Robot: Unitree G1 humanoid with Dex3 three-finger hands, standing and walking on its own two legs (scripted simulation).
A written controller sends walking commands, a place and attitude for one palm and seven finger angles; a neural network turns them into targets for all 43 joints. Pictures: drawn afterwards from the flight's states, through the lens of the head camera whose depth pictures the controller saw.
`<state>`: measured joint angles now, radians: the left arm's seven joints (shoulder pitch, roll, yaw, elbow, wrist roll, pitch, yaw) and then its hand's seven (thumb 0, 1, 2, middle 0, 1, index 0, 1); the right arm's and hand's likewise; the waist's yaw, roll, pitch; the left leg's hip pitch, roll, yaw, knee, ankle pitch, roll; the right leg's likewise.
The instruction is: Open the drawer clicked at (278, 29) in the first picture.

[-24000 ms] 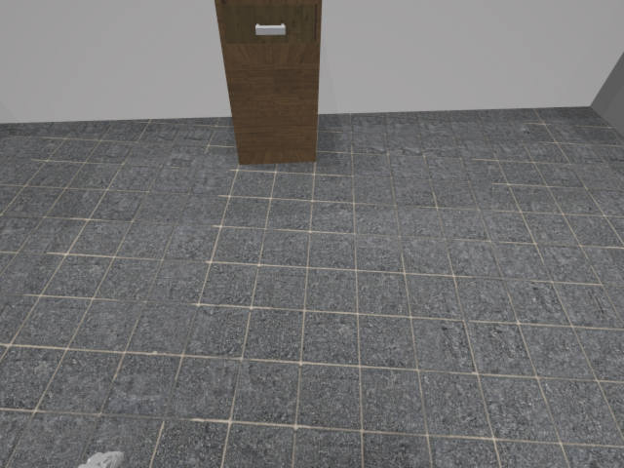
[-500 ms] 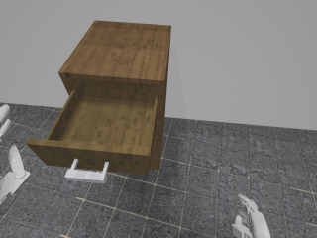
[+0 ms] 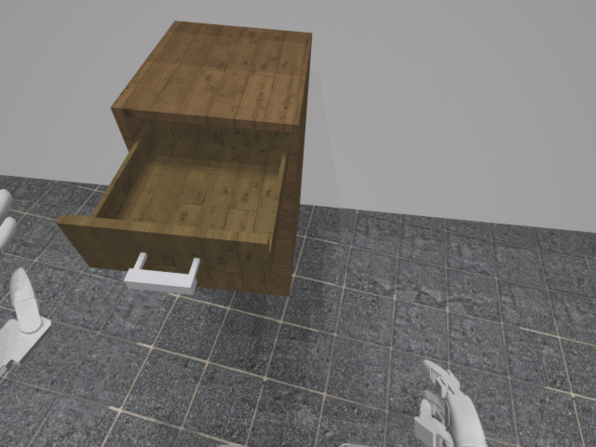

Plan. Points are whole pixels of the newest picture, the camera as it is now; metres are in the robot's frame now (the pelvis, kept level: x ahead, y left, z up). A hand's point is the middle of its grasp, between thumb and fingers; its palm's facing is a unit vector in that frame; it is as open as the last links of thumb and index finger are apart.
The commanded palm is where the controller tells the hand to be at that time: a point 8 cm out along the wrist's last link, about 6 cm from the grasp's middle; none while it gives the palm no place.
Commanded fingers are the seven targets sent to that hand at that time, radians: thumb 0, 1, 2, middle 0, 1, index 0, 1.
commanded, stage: stop stepping back and stand still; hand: left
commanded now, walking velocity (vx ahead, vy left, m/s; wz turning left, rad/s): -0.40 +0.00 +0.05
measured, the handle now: (165, 270) +0.39 +0.27 -0.09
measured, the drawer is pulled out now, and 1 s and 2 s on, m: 0.30 0.30 0.30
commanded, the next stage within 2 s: let the arm hang, fingers relaxed in 1.12 s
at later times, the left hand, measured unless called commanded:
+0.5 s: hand out of the picture +0.08 +0.19 +0.17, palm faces +0.34 -0.79 -0.51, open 7.4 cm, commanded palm +0.02 +0.24 +0.18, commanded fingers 0.00 0.90 0.90 -0.20 -0.30 -0.20 -0.30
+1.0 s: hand out of the picture +0.10 +0.20 +0.16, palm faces +0.36 -0.80 -0.48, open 7.4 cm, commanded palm +0.03 +0.25 +0.18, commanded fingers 0.00 0.90 0.90 -0.20 -0.30 -0.20 -0.30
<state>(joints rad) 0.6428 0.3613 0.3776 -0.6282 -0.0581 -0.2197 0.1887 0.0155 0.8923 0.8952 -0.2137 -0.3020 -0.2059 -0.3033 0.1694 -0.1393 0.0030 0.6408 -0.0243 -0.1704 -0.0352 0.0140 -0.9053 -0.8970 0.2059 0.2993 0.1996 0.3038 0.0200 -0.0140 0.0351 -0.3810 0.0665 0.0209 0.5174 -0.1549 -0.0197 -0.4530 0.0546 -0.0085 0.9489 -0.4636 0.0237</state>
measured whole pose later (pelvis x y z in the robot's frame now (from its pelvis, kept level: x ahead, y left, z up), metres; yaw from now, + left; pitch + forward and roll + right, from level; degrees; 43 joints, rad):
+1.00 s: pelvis -0.09 -0.03 +0.00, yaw +2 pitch +0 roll +0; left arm 0.65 0.38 0.36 -0.57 -0.04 -0.23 0.16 0.01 0.89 0.89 -0.22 -0.30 -0.21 -0.30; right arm 0.21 -0.19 0.01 0.61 0.01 -0.09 -0.04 0.01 -0.90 -0.90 0.21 0.30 0.20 0.30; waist -0.04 0.01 0.04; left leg -0.16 0.03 0.04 0.51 -0.36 -0.02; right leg -0.29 0.01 -0.06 0.54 -0.25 -0.04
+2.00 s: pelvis -0.12 -0.02 +0.01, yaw +1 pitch -2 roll +0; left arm 0.29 0.14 0.01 1.14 0.01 0.01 0.04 0.00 0.91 0.90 -0.20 -0.30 -0.19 -0.30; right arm 0.38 -0.09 0.01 1.12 -0.01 0.02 -0.03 0.01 -0.91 -0.90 0.20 0.30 0.20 0.30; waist 0.00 0.02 0.06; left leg -0.10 0.01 0.06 0.42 -0.28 0.01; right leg -0.23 -0.01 -0.04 0.42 -0.15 -0.02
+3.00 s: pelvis -0.10 -0.04 +0.01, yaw +2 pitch -1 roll +0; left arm 0.23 0.15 0.03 1.14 0.01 0.00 0.04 0.00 0.91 0.89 -0.20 -0.30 -0.20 -0.30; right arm 0.31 -0.12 -0.01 1.12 -0.01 0.01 -0.04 0.00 -0.91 -0.90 0.20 0.30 0.20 0.30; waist 0.00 0.02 0.08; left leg -0.07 0.04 0.04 0.38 -0.29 -0.03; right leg -0.20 0.03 -0.07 0.39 -0.17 -0.05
